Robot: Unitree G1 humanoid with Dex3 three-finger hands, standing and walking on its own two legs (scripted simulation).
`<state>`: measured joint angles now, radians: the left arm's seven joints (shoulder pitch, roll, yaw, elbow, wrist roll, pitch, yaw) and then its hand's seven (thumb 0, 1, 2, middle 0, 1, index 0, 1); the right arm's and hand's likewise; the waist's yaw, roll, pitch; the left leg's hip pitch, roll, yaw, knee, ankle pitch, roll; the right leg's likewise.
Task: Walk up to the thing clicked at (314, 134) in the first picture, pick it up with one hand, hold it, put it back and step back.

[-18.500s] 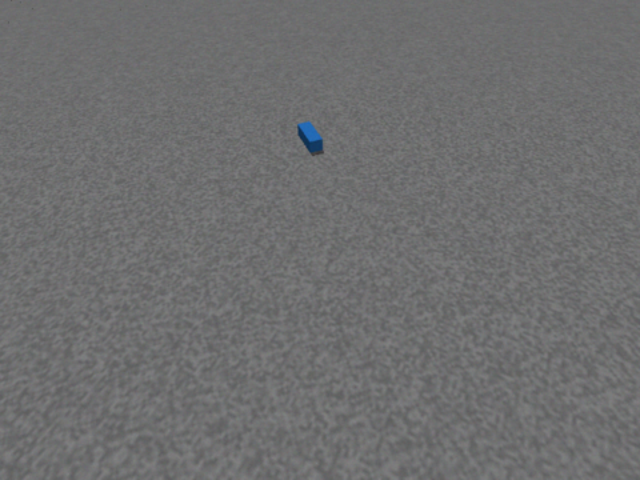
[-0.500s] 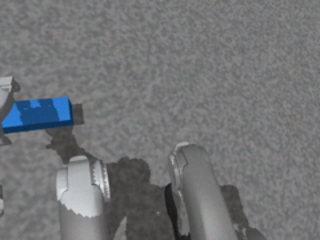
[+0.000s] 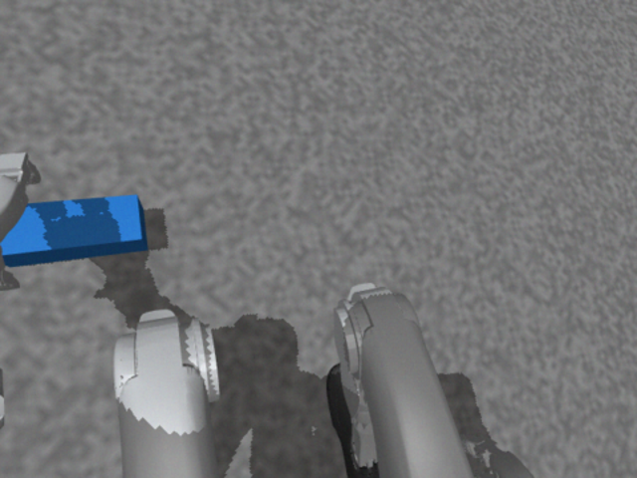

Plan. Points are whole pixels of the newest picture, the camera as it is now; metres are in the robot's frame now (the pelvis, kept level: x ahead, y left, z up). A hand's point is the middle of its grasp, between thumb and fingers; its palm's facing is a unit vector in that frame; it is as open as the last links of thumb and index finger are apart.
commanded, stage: approach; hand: left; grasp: from above
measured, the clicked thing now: (74, 230) +0.47 +0.31 -0.29
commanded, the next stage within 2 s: close in in 0.56 s
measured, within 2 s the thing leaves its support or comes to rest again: neither
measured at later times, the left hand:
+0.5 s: hand (62, 205) +0.47 +0.30 -0.18, palm faces -0.42 -0.08 -0.91, open 13.9 cm
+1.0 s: hand (56, 226) +0.44 +0.30 -0.19, palm faces -0.47 -0.11 -0.88, open 13.5 cm
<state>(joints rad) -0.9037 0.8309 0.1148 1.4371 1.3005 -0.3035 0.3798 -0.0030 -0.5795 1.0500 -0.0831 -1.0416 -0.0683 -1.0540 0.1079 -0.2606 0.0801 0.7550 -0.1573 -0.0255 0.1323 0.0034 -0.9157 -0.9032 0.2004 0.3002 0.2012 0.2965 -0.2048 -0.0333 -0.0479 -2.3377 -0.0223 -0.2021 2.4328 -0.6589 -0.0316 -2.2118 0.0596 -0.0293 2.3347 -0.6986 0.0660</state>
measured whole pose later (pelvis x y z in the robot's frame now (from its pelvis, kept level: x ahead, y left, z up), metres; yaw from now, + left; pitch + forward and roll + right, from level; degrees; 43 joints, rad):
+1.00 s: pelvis +0.00 +0.00 +0.00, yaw -1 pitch +32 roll -11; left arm -1.00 0.82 0.08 1.56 1.32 -0.29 0.43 0.00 -0.50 1.08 -0.11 -1.12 -0.11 -1.11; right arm 0.10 -0.28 0.13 0.71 -0.17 -0.05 0.14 0.00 -0.91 -0.90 0.20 0.30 0.20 0.30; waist -0.27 -0.05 -0.01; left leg -2.33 -0.02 -0.22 2.44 -0.67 -0.05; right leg -2.22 0.06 -0.05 2.33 -0.69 0.07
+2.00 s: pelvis +0.01 +0.01 -0.03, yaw -5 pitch +28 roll -15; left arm -0.99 0.97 0.15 1.73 1.34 -0.28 0.63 0.00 -0.46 1.04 -0.13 -1.04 -0.12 -1.04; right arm 0.06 -0.30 0.25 0.72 -0.30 -0.18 0.24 0.00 -0.91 -0.90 0.20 0.30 0.20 0.30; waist -0.34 -0.13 0.11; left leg -2.36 0.00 -0.29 2.57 -0.72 -0.03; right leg -2.23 0.09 -0.10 2.40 -0.70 0.08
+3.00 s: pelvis +0.00 +0.01 -0.03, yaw -6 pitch +27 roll -15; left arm -1.01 1.01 0.11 1.75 1.30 -0.27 0.63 0.00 -0.17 0.79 -0.39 -0.86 -0.49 -0.84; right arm 0.06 -0.31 0.29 0.69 -0.30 -0.20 0.25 0.00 -0.91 -0.90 0.20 0.30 0.20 0.30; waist -0.35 -0.14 0.13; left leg -2.36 0.00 -0.30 2.58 -0.71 -0.03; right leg -2.22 0.08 -0.11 2.40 -0.68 0.08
